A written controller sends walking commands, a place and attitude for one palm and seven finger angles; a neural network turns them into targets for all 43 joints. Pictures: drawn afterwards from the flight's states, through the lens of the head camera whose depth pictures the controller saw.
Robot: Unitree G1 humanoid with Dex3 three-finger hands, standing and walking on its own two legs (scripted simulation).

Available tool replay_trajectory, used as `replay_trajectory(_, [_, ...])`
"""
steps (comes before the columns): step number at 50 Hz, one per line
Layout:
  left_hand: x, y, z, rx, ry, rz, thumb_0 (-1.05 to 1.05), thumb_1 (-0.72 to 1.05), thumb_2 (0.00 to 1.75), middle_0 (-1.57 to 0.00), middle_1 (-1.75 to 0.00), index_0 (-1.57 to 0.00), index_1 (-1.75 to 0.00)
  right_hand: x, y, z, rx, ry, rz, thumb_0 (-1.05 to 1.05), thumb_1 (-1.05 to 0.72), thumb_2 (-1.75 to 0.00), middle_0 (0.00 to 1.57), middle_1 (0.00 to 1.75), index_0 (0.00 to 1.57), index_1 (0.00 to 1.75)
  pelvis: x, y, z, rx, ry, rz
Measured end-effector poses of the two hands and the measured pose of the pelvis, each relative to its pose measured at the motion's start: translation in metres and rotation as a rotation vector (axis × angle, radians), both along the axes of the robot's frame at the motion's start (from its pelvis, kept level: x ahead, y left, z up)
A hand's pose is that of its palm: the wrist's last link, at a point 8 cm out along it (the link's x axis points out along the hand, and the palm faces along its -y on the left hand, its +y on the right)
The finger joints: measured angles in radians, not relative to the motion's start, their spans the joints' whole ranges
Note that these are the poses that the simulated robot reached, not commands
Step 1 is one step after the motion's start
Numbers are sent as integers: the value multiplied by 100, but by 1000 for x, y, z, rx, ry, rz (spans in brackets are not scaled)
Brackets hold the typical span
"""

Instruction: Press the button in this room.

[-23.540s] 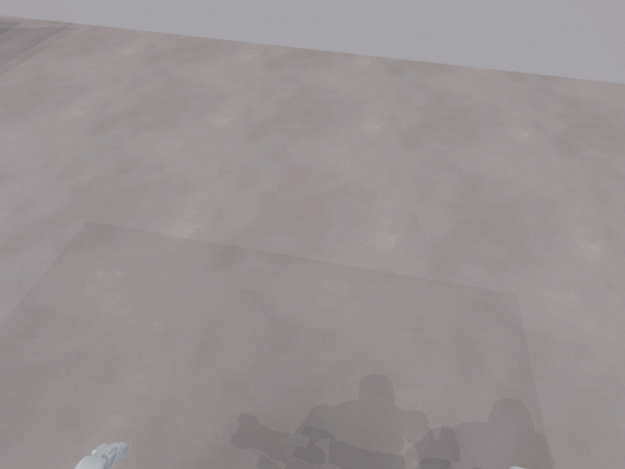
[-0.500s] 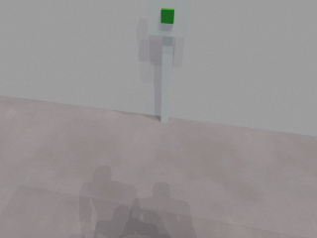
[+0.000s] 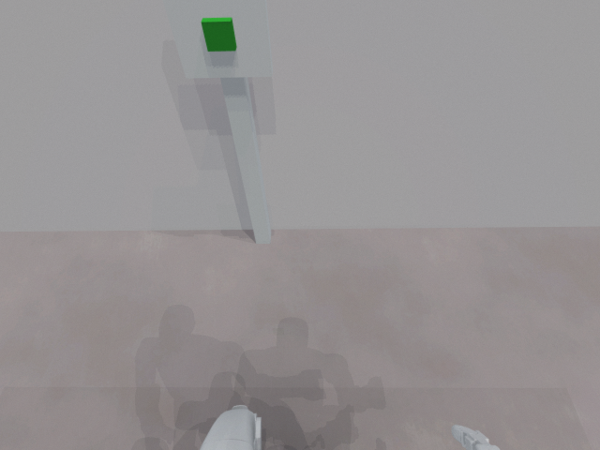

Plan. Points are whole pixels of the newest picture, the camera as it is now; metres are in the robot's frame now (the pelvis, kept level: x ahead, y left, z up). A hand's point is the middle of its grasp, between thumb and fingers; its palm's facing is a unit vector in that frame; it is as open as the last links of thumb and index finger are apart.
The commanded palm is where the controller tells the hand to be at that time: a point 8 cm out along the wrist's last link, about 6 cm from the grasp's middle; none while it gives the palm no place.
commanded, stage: take the last steps up to it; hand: left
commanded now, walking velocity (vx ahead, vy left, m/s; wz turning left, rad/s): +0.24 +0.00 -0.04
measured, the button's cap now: (219, 34) +0.90 +0.26 +0.10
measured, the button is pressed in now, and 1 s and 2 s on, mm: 0 0 0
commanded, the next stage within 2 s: come to a stop and stand still in 0.90 s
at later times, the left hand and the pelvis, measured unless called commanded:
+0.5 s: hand (185, 342) +0.30 +0.24 -0.17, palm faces +0.01 -0.98 -0.19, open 7.4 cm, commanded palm none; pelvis +0.21 +0.05 +0.00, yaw +0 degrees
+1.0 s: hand (220, 312) +0.36 +0.19 -0.17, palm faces +0.14 -0.97 -0.22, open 7.2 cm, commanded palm none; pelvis +0.36 +0.01 +0.00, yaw +6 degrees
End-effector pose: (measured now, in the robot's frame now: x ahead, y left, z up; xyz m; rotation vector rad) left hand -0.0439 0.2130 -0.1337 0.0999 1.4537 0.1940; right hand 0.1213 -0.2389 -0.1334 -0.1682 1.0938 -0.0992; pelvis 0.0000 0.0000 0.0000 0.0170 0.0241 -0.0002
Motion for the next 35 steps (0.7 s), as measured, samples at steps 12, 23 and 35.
replay_trajectory(12, [93, 34, -40, -68, 110, 20, 0, 90, 90, -21, -30, -20, -30, 118, 68, -16, -9, 16, 42, 0, -91, -90, 20, 30, 20, 30, 121, 45, -25, -25, -8, -9])
replay_trajectory(23, [302, 83, -13, 14, -210, -102, 0, 91, 90, -20, -30, -19, -30, 56, 54, 0, -66, 279, -145, -2, -95, -90, 20, 30, 20, 30, 196, 57, -2, -18, -27, -3])
replay_trajectory(35, [452, 24, -5, 15, -346, -199, 0, 91, 90, -20, -30, -19, -30, 62, 50, -23, 64, 481, -217, 0, -92, -90, 20, 30, 20, 30, 287, 13, -16, 8, -24, 15])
